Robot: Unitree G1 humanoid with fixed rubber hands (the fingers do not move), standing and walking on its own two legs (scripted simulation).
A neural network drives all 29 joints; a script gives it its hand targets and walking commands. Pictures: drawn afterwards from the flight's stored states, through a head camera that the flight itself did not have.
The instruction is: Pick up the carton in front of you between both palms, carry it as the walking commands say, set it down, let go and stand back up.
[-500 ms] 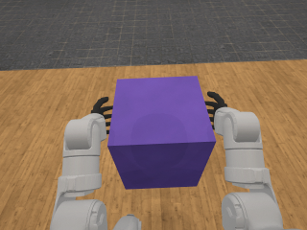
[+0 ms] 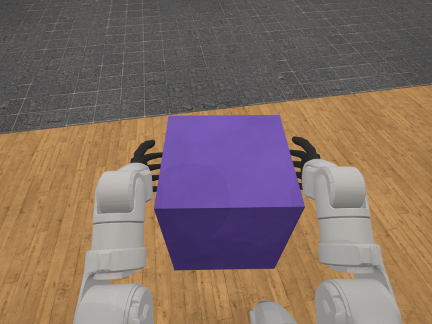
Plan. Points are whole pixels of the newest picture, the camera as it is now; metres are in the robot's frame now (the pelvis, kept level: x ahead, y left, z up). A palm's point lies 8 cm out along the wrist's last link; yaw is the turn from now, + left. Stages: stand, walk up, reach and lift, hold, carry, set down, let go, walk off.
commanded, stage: carry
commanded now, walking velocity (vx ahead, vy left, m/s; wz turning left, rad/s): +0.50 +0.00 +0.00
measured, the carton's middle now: (224, 196) +0.36 -0.02 +0.01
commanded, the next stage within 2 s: none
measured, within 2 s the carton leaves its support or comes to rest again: neither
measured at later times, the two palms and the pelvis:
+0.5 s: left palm (148, 89) +0.65 +0.14 +0.06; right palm (263, 76) +0.68 -0.16 +0.06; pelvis +0.31 -0.04 -0.04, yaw +2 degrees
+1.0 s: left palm (154, 44) +0.97 +0.16 +0.00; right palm (241, 42) +0.96 -0.14 +0.01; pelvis +0.61 +0.02 -0.09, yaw +0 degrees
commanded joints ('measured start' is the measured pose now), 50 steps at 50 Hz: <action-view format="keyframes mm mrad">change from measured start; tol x32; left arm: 1 -681 -1105 -626 -165 -374 -65 -176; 50 -785 -1144 -606 -146 -435 -52 -202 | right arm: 1 -782 1149 686 -171 491 -34 262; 50 -873 1169 658 -159 481 -28 251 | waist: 1 -8 88 -497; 16 100 -279 -594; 50 32 52 -484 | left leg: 1 481 284 -324 -104 634 50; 13 436 155 -110 215 715 -34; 17 -380 -13 -141 940 -474 -109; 35 -359 29 -7 27 243 -93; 40 124 32 29 -230 445 -49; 42 585 350 -311 55 1032 -3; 45 653 416 -672 -100 145 200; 50 340 301 -422 -173 216 73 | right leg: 1 -121 -5 -36 -82 105 10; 9 -62 81 -139 -534 455 -22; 14 517 43 -128 -762 675 -69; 16 1044 -359 416 -502 1171 -263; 17 1083 -391 567 -578 731 -356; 22 608 -227 346 -724 415 -195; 39 764 -60 20 -387 890 -93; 43 -22 131 -10 281 -278 16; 50 -26 -9 8 60 -13 4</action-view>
